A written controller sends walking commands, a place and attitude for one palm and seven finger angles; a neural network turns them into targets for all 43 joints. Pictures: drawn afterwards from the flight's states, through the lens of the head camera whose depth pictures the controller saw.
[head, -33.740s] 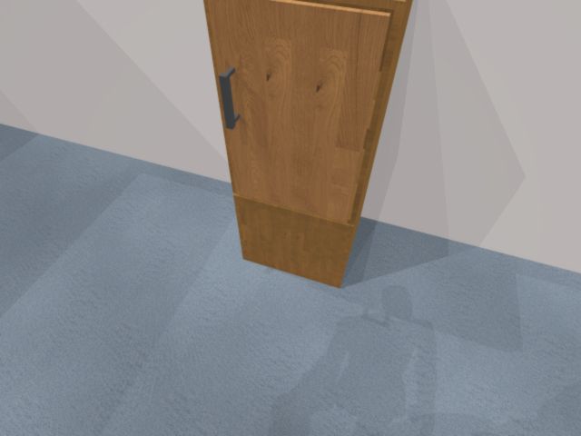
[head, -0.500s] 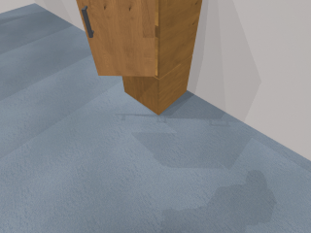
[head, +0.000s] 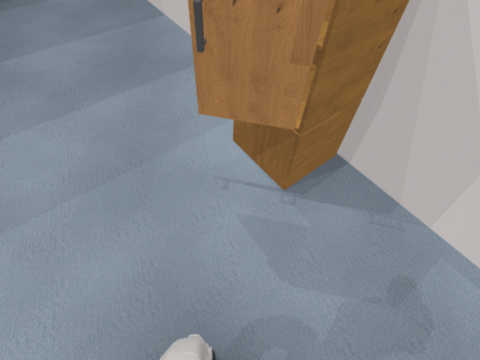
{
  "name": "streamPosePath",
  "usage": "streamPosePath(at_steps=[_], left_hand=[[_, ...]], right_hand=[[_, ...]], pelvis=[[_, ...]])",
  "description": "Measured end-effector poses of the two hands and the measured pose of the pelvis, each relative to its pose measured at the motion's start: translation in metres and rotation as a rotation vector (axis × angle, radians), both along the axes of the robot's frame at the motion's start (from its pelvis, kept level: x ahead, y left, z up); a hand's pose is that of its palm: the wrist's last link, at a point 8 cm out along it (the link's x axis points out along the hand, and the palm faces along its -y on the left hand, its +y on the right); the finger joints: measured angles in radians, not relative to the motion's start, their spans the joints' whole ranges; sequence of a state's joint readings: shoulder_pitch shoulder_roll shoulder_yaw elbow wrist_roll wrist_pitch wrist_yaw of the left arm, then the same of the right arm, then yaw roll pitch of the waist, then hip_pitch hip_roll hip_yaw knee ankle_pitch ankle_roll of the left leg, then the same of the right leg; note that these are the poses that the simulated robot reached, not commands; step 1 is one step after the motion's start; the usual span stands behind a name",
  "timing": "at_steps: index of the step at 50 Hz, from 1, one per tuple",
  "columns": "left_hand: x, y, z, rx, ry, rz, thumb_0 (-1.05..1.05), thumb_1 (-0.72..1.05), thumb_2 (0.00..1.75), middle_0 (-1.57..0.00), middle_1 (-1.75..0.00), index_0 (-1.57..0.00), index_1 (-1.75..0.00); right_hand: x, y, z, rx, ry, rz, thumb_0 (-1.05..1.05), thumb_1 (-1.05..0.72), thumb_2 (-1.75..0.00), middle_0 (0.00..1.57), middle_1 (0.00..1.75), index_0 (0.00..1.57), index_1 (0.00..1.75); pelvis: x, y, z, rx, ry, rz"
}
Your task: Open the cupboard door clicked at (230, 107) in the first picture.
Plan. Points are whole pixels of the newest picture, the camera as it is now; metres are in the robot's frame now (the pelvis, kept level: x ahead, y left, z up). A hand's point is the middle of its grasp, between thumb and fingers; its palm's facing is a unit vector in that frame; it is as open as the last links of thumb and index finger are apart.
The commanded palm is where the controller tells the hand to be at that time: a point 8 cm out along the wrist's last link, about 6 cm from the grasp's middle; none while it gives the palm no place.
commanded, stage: take the last steps up to it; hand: left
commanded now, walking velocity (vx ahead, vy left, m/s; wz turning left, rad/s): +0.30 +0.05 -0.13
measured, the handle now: (200, 24) +0.94 +0.21 +0.05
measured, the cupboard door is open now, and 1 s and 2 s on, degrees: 41 41 41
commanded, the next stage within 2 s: come to a stop and stand still in 0.72 s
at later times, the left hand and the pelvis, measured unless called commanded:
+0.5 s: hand (178, 260) +0.31 +0.16 -0.13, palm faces -0.07 -0.98 -0.20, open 7.3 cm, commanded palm none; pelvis +0.18 +0.00 +0.01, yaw -5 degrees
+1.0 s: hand (161, 246) +0.34 +0.21 -0.16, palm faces -0.01 -0.99 -0.15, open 7.3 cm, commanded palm none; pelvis +0.34 +0.04 +0.02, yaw -5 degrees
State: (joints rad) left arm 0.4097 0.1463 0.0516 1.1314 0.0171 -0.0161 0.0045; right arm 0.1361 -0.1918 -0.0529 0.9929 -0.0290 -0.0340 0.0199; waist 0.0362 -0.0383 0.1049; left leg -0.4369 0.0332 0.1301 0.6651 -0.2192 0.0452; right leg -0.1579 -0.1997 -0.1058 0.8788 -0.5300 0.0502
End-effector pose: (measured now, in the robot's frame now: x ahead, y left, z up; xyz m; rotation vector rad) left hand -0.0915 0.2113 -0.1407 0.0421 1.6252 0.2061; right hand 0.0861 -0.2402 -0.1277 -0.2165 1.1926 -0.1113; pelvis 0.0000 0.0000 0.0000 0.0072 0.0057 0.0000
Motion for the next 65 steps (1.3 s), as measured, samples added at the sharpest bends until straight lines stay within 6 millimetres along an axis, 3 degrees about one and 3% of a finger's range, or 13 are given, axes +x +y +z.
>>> streamPosePath(at_steps=[4,10,16,22,24,27,35,40,43,48,52,59,65], left_hand=[[0.072,0.028,0.004,0.029,-0.1,-0.051,0.01,0.91,0.9,-0.2,-0.3,-0.2,-0.29],[0.202,0.045,0.027,0.058,-0.343,-0.136,0.0,0.91,0.9,-0.2,-0.3,-0.2,-0.29],[0.307,0.033,0.044,0.058,-0.49,-0.214,0.0,0.91,0.9,-0.2,-0.3,-0.2,-0.29],[0.383,0.005,0.039,0.053,-0.545,-0.284,0.0,0.91,0.9,-0.2,-0.3,-0.2,-0.29],[0.391,-0.002,0.036,0.048,-0.549,-0.274,0.0,0.91,0.9,-0.2,-0.3,-0.2,-0.29],[0.384,-0.007,0.034,0.04,-0.493,-0.235,0.0,0.91,0.9,-0.2,-0.3,-0.2,-0.29],[0.362,0.024,0.032,0.068,-0.302,-0.146,-0.02,0.95,0.9,-0.2,-0.3,-0.21,-0.29],[0.353,0.037,0.012,0.019,-0.172,-0.093,-0.01,0.93,0.9,-0.2,-0.3,-0.2,-0.29],[0.362,0.045,0.001,-0.001,-0.113,-0.095,0.0,0.92,0.9,-0.2,-0.3,-0.2,-0.29],[0.411,0.048,0.007,0.0,-0.145,-0.119,0.0,0.92,0.9,-0.2,-0.3,-0.2,-0.29],[0.455,0.047,0.012,0.011,-0.21,-0.151,0.0,0.91,0.9,-0.2,-0.3,-0.2,-0.29],[0.512,0.045,0.027,0.092,-0.32,-0.207,0.0,0.92,0.9,-0.2,-0.3,-0.2,-0.29],[0.526,0.025,0.035,0.149,-0.386,-0.252,0.0,0.91,0.9,-0.2,-0.3,-0.2,-0.29]], right_hand=[[0.014,0.023,0.009,0.012,-0.02,-0.036,0.0,-0.91,-0.89,0.2,0.3,0.19,0.3],[0.011,0.028,0.017,0.012,0.023,-0.115,-0.01,-0.94,-0.89,0.2,0.3,0.2,0.3],[-0.006,0.036,0.007,0.057,0.155,-0.18,0.0,-0.93,-0.89,0.2,0.3,0.2,0.3],[-0.013,0.037,-0.011,0.111,0.298,-0.244,0.0,-0.91,-0.89,0.2,0.3,0.2,0.3],[-0.006,0.034,-0.013,0.12,0.337,-0.247,0.0,-0.91,-0.89,0.2,0.3,0.19,0.3],[0.024,0.026,-0.006,0.108,0.337,-0.242,0.01,-0.91,-0.89,0.2,0.3,0.19,0.3],[0.153,0.016,0.013,0.06,0.169,-0.168,0.01,-0.91,-0.89,0.2,0.3,0.19,0.3],[0.233,0.022,0.015,0.003,0.069,-0.11,0.01,-0.93,-0.89,0.2,0.3,0.19,0.3],[0.265,0.031,0.014,-0.025,0.018,-0.101,0.01,-0.92,-0.89,0.2,0.3,0.19,0.3],[0.286,0.05,0.018,-0.022,0.034,-0.111,0.0,-0.92,-0.89,0.2,0.3,0.19,0.3],[0.293,0.047,0.017,-0.024,0.063,-0.141,0.0,-0.94,-0.89,0.2,0.3,0.2,0.3],[0.287,0.02,0.008,-0.004,0.099,-0.181,0.0,-0.92,-0.89,0.2,0.3,0.2,0.3],[0.275,-0.013,-0.011,0.034,0.129,-0.217,0.0,-0.91,-0.89,0.2,0.3,0.2,0.3]], pelvis=[[0.023,0.012,0.011,0.005,-0.008,-0.03],[0.063,0.023,0.026,0.019,-0.007,-0.059],[0.107,0.021,0.026,0.032,-0.009,-0.072],[0.159,0.003,0.013,0.034,-0.014,-0.09],[0.172,-0.002,0.011,0.017,-0.021,-0.084],[0.191,-0.005,0.018,0.007,-0.023,-0.079],[0.246,0.001,0.03,-0.006,0.002,-0.057],[0.289,0.024,0.02,-0.025,-0.006,-0.059],[0.309,0.035,0.012,-0.014,-0.01,-0.071],[0.331,0.041,0.021,-0.007,-0.011,-0.083],[0.339,0.04,0.024,-0.011,-0.007,-0.09],[0.341,0.018,0.023,-0.017,0.0,-0.099],[0.34,-0.008,0.014,0.008,-0.004,-0.097]])
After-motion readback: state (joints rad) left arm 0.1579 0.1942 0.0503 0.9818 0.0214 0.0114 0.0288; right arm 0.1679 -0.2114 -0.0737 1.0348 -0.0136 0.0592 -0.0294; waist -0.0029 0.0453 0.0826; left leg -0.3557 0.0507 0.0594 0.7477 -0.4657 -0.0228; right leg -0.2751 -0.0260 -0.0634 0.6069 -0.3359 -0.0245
